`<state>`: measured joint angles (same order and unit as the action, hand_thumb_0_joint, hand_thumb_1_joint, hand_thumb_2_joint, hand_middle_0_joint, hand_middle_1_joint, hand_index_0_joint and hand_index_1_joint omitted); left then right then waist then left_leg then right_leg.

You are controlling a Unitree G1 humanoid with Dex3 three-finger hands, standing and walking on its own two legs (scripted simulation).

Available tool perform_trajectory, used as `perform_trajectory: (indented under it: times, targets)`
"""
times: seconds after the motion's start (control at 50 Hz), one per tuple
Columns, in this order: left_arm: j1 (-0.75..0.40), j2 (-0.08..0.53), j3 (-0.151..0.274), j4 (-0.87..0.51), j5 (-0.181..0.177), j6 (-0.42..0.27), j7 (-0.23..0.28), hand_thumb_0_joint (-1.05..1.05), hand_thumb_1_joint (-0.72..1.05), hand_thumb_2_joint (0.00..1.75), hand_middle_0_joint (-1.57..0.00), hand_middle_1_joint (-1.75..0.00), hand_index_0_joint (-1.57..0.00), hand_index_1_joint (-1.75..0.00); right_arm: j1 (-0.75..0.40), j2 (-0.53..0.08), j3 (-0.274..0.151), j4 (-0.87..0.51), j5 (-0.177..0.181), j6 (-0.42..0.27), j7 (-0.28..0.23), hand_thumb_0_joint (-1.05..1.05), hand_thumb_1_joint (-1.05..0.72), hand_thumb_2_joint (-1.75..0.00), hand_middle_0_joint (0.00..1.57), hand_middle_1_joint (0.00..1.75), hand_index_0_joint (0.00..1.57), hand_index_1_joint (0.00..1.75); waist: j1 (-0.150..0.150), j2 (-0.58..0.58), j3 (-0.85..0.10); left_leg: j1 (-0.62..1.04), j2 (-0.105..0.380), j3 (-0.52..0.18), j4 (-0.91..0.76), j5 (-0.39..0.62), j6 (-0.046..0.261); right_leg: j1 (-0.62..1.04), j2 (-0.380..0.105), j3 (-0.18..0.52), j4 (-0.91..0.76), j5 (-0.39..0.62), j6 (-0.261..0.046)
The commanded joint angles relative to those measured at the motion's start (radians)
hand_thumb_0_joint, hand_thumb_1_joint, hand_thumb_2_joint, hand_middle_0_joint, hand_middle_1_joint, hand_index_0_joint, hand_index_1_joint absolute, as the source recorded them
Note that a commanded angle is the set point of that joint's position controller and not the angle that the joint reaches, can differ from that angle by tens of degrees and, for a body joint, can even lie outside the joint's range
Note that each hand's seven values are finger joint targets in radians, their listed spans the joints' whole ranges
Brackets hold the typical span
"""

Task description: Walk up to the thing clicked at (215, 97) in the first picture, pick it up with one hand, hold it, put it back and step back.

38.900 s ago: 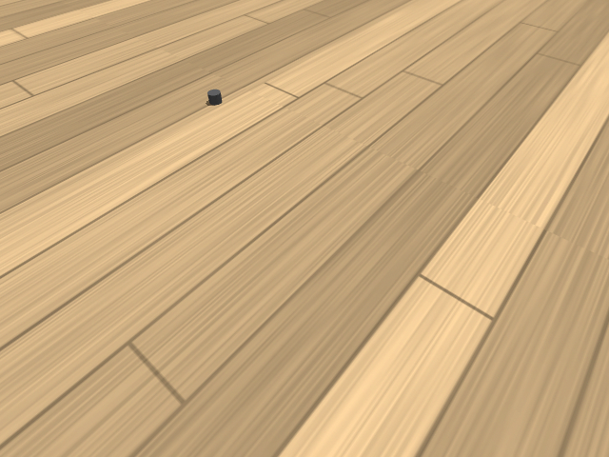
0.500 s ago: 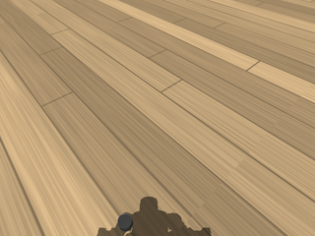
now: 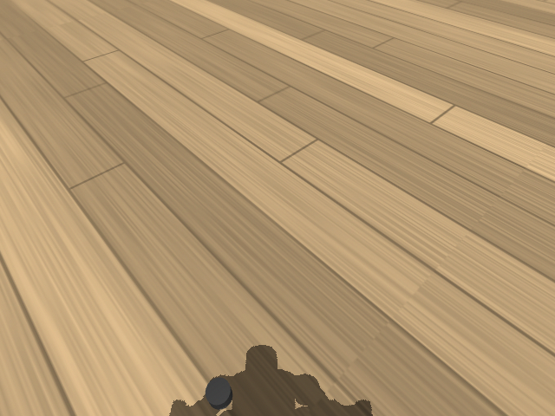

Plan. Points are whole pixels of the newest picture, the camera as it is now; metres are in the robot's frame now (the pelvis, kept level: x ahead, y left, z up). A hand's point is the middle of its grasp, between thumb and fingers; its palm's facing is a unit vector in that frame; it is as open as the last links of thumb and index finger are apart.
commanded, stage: stand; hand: left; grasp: from above
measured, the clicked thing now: (219, 393) +0.35 +0.20 -0.75
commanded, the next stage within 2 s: step back in 0.12 s
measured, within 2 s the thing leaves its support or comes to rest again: neither
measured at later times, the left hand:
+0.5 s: hand out of the picture +0.10 +0.30 -0.18, palm faces -0.06 -0.92 -0.39, open 7.4 cm
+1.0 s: hand out of the picture -0.03 +0.26 -0.15, palm faces -0.09 -0.91 -0.40, open 7.4 cm
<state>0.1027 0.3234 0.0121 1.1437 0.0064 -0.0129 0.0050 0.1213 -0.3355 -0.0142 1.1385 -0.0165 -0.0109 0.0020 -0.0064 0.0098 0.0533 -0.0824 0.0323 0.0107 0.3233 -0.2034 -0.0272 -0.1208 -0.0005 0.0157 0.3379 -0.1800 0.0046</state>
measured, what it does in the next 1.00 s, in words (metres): walks backwards: right foot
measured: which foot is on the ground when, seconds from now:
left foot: down 0.00-0.82, up 0.84-1.00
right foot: down 0.00-0.42, up 0.44-0.76, down 0.78-1.00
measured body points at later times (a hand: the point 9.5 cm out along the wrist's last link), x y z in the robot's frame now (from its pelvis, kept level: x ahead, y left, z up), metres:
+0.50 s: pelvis -0.07 +0.04 -0.03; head +0.01 +0.06 +0.41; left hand +0.10 +0.35 -0.16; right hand +0.00 -0.30 -0.13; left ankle -0.07 +0.14 -0.75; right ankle -0.03 -0.11 -0.71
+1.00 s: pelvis -0.17 +0.02 -0.02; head -0.11 +0.00 +0.43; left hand -0.02 +0.31 -0.12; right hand -0.10 -0.31 -0.15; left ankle -0.19 +0.16 -0.67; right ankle -0.14 -0.10 -0.75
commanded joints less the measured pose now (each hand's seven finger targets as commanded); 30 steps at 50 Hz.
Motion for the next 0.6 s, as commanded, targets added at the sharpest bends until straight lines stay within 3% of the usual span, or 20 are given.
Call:
perform_trajectory:
  times: [0.0, 0.04, 0.08, 0.1, 0.16, 0.22, 0.24, 0.28, 0.3, 0.32, 0.34, 0.36, 0.38, 0.4, 0.42, 0.44, 0.46, 0.5, 0.52, 0.58]
  targets:
    - [-0.044, 0.206, 0.039, -0.064, 0.003, -0.02, 0.014, 0.0, 0.9, 0.9, -0.2, -0.3, -0.2, -0.3, -0.034, -0.201, -0.035, -0.053, 0.002, -0.016, -0.017, 0.0, -0.9, -0.9, 0.2, 0.3, 0.2, 0.3, -0.001, -0.011, -0.08, 0.004, 0.099, -0.068, -0.043, 0.141, 0.038, 0.017, -0.116, 0.081, -0.041, 0.183, -0.026]
    - [-0.038, 0.211, 0.039, -0.06, 0.002, -0.02, 0.013, 0.0, 0.9, 0.9, -0.2, -0.3, -0.2, -0.3, -0.034, -0.192, -0.031, -0.053, 0.002, -0.015, -0.016, 0.0, -0.9, -0.9, 0.2, 0.3, 0.2, 0.3, 0.001, -0.019, -0.056, -0.008, 0.097, -0.071, -0.055, 0.106, 0.039, 0.007, -0.115, 0.087, -0.053, 0.136, -0.025]
    - [-0.034, 0.209, 0.038, -0.064, 0.003, -0.019, 0.012, 0.0, 0.9, 0.9, -0.2, -0.3, -0.2, -0.3, -0.033, -0.204, -0.033, -0.055, 0.001, -0.018, -0.017, 0.0, -0.9, -0.9, 0.2, 0.3, 0.2, 0.3, 0.001, 0.001, -0.074, 0.014, 0.103, -0.068, -0.052, 0.142, 0.041, 0.004, -0.117, 0.09, -0.048, 0.176, -0.026]
    - [-0.039, 0.294, 0.07, -0.101, -0.017, -0.006, 0.013, 0.0, 0.9, 0.9, -0.2, -0.3, -0.2, -0.3, -0.08, -0.274, -0.059, -0.087, 0.018, 0.001, -0.012, 0.0, -0.9, -0.9, 0.2, 0.3, 0.2, 0.3, -0.002, -0.014, 0.021, -0.057, 0.09, -0.086, 0.06, 0.283, 0.058, -0.079, -0.107, 0.108, 0.038, 0.382, -0.032]
    - [-0.028, 0.284, 0.076, -0.157, -0.021, 0.0, 0.018, 0.0, 0.9, 0.9, -0.2, -0.3, -0.2, -0.3, -0.03, -0.253, -0.063, -0.123, 0.033, 0.016, -0.01, 0.0, -0.9, -0.9, 0.2, 0.3, 0.2, 0.3, -0.016, -0.044, -0.104, -0.057, 0.069, -0.055, 0.169, 0.325, 0.073, -0.036, -0.127, 0.119, 0.109, 0.472, -0.08]
    - [-0.039, 0.311, 0.086, -0.209, -0.01, 0.013, 0.018, 0.0, 0.9, 0.9, -0.2, -0.3, -0.2, -0.3, -0.029, -0.238, -0.073, -0.16, 0.03, 0.034, -0.008, 0.0, -0.9, -0.9, 0.2, 0.3, 0.2, 0.3, -0.011, -0.115, -0.152, -0.084, -0.003, -0.026, 0.324, 0.183, 0.067, -0.082, -0.202, 0.204, 0.086, 0.455, -0.165]
    - [-0.048, 0.327, 0.089, -0.229, -0.005, 0.017, 0.019, 0.0, 0.9, 0.9, -0.2, -0.3, -0.2, -0.3, -0.022, -0.237, -0.077, -0.171, 0.028, 0.041, -0.007, 0.0, -0.9, -0.9, 0.2, 0.3, 0.2, 0.3, -0.005, -0.149, -0.149, -0.098, -0.038, -0.017, 0.396, 0.074, 0.062, -0.107, -0.245, 0.246, 0.074, 0.45, -0.203]
    - [-0.091, 0.343, 0.092, -0.271, 0.012, 0.024, 0.022, 0.0, 0.9, 0.9, -0.2, -0.3, -0.2, -0.3, 0.032, -0.23, -0.087, -0.187, 0.019, 0.054, -0.001, 0.0, -0.9, -0.9, 0.2, 0.3, 0.2, 0.3, -0.026, -0.223, -0.143, -0.124, -0.075, -0.038, 0.553, -0.277, 0.071, -0.182, -0.327, 0.297, 0.064, 0.411, -0.267]
    - [-0.117, 0.34, 0.091, -0.293, 0.018, 0.027, 0.021, 0.0, 0.9, 0.9, -0.2, -0.3, -0.2, -0.3, 0.072, -0.226, -0.09, -0.188, 0.02, 0.057, 0.003, 0.0, -0.9, -0.9, 0.2, 0.3, 0.2, 0.3, -0.04, -0.229, -0.137, -0.095, -0.068, -0.064, 0.593, -0.337, 0.077, -0.243, -0.329, 0.276, 0.084, 0.386, -0.272]
    - [-0.143, 0.328, 0.086, -0.31, 0.023, 0.029, 0.022, 0.0, 0.9, 0.9, -0.2, -0.3, -0.2, -0.3, 0.087, -0.223, -0.094, -0.194, 0.022, 0.056, 0.007, 0.0, -0.9, -0.9, 0.2, 0.3, 0.2, 0.3, -0.054, -0.219, -0.134, -0.089, -0.066, -0.069, 0.551, -0.311, 0.084, -0.249, -0.297, 0.239, 0.125, 0.382, -0.252]
    - [-0.159, 0.315, 0.08, -0.324, 0.024, 0.034, 0.022, 0.0, 0.9, 0.9, -0.2, -0.3, -0.2, -0.3, 0.113, -0.22, -0.095, -0.193, 0.022, 0.049, 0.007, 0.0, -0.9, -0.9, 0.2, 0.3, 0.2, 0.3, -0.064, -0.205, -0.136, -0.083, -0.061, -0.047, 0.434, -0.208, 0.079, -0.231, -0.246, 0.202, 0.187, 0.374, -0.211]
    - [-0.163, 0.298, 0.076, -0.335, 0.02, 0.041, 0.023, 0.0, 0.9, 0.9, -0.2, -0.3, -0.2, -0.3, 0.133, -0.23, -0.098, -0.197, 0.014, 0.04, 0.003, 0.0, -0.9, -0.9, 0.2, 0.3, 0.2, 0.3, -0.08, -0.15, -0.125, -0.094, -0.03, -0.049, 0.255, 0.0, 0.079, -0.21, -0.177, 0.163, 0.271, 0.292, -0.149]
    - [-0.139, 0.259, 0.071, -0.346, 0.005, 0.05, 0.025, 0.0, 0.9, 0.9, -0.2, -0.3, -0.2, -0.3, 0.108, -0.294, -0.113, -0.213, -0.007, 0.032, -0.002, 0.0, -0.9, -0.9, 0.2, 0.3, 0.2, 0.3, -0.066, 0.073, -0.093, -0.103, 0.113, -0.242, 0.091, 0.258, 0.111, -0.273, -0.024, 0.11, 0.454, 0.111, -0.075]
    - [-0.115, 0.226, 0.071, -0.35, 0.002, 0.056, 0.03, 0.0, 0.9, 0.9, -0.2, -0.3, -0.2, -0.3, 0.088, -0.34, -0.121, -0.228, -0.02, 0.021, -0.005, 0.0, -0.9, -0.9, 0.2, 0.3, 0.2, 0.3, -0.038, 0.201, -0.066, -0.037, 0.248, -0.43, 0.041, 0.502, 0.169, -0.406, 0.118, 0.102, 0.599, -0.361, -0.041]
    - [-0.063, 0.234, 0.072, -0.344, 0.008, 0.062, 0.038, 0.0, 0.9, 0.9, -0.2, -0.3, -0.2, -0.3, 0.083, -0.362, -0.127, -0.241, -0.018, 0.015, -0.009, 0.0, -0.9, -0.9, 0.2, 0.3, 0.2, 0.3, -0.024, 0.124, -0.086, -0.05, 0.305, -0.392, 0.097, 0.7, 0.238, -0.389, 0.119, 0.166, 0.734, -0.459, -0.034]
    - [-0.047, 0.235, 0.073, -0.337, 0.011, 0.063, 0.044, 0.0, 0.9, 0.9, -0.2, -0.3, -0.2, -0.3, 0.051, -0.386, -0.127, -0.265, -0.01, 0.014, -0.013, 0.0, -0.9, -0.9, 0.2, 0.3, 0.2, 0.3, -0.036, 0.166, -0.109, -0.046, 0.355, -0.47, 0.086, 0.719, 0.279, -0.407, 0.138, 0.209, 0.823, -0.482, -0.029]
    - [-0.055, 0.251, 0.081, -0.327, 0.014, 0.061, 0.048, 0.0, 0.9, 0.9, -0.2, -0.3, -0.2, -0.3, 0.012, -0.365, -0.127, -0.282, -0.006, 0.012, -0.022, 0.0, -0.9, -0.9, 0.2, 0.3, 0.2, 0.3, -0.027, 0.146, -0.085, -0.087, 0.338, -0.447, 0.091, 0.645, 0.301, -0.402, 0.12, 0.23, 0.899, -0.438, -0.028]
    - [0.005, 0.267, 0.089, -0.311, -0.001, 0.059, 0.039, 0.0, 0.9, 0.9, -0.2, -0.3, -0.2, -0.3, -0.055, -0.306, -0.108, -0.311, -0.014, 0.006, -0.033, 0.0, -0.9, -0.9, 0.2, 0.3, 0.2, 0.3, 0.022, 0.136, -0.083, -0.04, 0.233, -0.277, 0.166, 0.638, 0.264, -0.436, 0.115, 0.217, 0.947, -0.34, -0.015]
    - [0.0, 0.267, 0.092, -0.321, 0.002, 0.058, 0.035, 0.0, 0.9, 0.9, -0.2, -0.3, -0.2, -0.3, -0.029, -0.296, -0.106, -0.32, -0.011, 0.005, -0.038, 0.0, -0.9, -0.9, 0.2, 0.3, 0.2, 0.3, 0.011, 0.138, -0.087, -0.018, 0.216, -0.258, 0.182, 0.624, 0.254, -0.433, 0.11, 0.199, 0.933, -0.326, -0.007]
    - [-0.02, 0.254, 0.099, -0.365, 0.013, 0.049, 0.026, 0.0, 0.9, 0.9, -0.2, -0.3, -0.2, -0.3, 0.062, -0.295, -0.112, -0.312, -0.008, 0.003, -0.042, 0.0, -0.9, -0.9, 0.2, 0.3, 0.2, 0.3, -0.028, 0.115, -0.118, 0.116, 0.223, -0.267, 0.198, 0.61, 0.271, -0.441, 0.1, 0.17, 0.788, -0.343, 0.02]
